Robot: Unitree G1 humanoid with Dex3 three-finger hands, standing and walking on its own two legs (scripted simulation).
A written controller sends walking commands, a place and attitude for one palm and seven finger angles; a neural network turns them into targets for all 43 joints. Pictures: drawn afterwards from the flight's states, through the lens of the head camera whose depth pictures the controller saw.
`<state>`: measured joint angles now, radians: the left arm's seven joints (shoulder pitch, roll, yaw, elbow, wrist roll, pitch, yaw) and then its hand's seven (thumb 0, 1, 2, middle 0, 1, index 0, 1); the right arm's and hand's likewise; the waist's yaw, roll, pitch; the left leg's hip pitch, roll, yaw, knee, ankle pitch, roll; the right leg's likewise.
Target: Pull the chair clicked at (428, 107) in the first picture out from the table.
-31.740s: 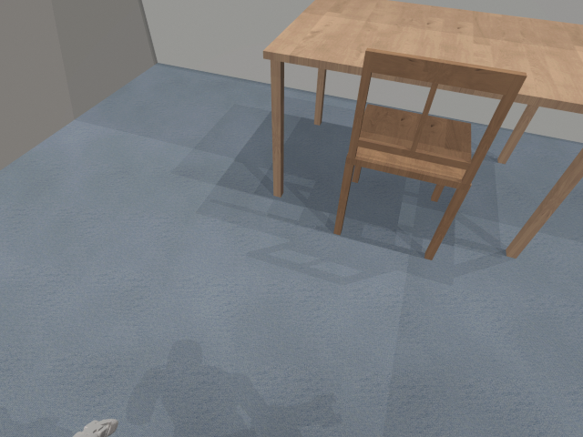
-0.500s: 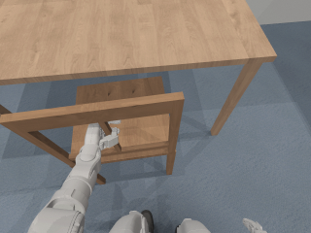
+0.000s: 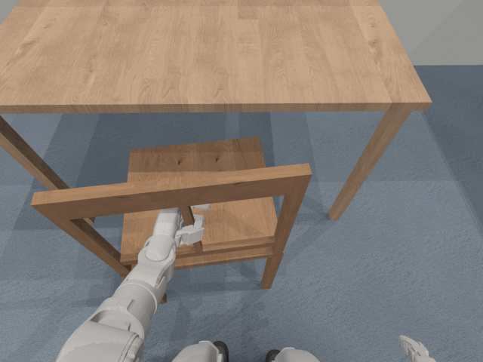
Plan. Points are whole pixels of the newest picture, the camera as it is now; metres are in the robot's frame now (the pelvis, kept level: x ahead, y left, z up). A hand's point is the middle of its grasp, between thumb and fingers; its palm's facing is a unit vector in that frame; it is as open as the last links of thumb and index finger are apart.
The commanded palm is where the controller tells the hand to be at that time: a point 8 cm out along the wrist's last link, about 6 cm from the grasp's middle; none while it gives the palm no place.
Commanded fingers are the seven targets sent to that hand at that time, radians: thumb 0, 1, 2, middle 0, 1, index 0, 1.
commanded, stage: step backward, pulling the chair out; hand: left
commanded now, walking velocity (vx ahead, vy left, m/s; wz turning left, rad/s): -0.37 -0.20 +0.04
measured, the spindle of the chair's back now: (192, 228) +0.37 +0.11 -0.12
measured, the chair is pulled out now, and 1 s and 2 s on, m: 0.18 0.35 0.54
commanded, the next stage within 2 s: stop walking, hand still on the chair in 1.90 s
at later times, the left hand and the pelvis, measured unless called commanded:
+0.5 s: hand (202, 271) +0.27 +0.08 -0.06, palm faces +0.01 -0.98 -0.19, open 5.1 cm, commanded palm +0.26 +0.13 -0.06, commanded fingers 0.00 0.90 0.90 -0.50 -1.45 -0.50 -1.45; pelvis -0.08 -0.05 +0.00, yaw -1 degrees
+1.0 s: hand (191, 328) +0.18 +0.09 -0.06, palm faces -0.01 -0.98 -0.19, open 5.0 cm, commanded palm +0.17 +0.14 -0.06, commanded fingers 0.00 0.90 0.90 -0.50 -1.45 -0.50 -1.45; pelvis -0.18 -0.03 -0.01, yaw +1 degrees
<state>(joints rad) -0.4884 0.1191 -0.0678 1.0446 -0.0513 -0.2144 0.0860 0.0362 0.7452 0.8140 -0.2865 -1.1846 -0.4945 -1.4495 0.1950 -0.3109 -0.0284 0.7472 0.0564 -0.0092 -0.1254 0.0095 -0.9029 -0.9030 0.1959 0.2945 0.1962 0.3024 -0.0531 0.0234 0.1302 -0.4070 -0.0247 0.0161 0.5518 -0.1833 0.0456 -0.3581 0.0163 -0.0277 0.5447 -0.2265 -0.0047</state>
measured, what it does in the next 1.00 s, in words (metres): walks backwards: right foot, then left foot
